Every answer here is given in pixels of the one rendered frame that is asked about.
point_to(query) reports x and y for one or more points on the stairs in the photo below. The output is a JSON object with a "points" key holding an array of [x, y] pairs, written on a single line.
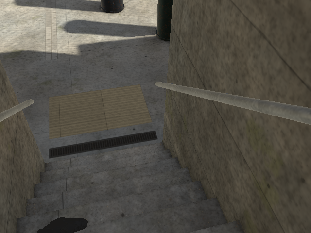
{"points": [[134, 190]]}

